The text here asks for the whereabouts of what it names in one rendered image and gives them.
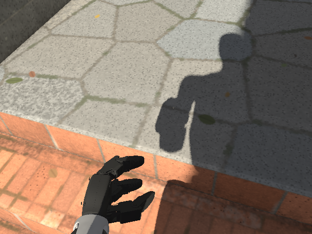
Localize stairs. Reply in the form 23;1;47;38
0;111;312;234

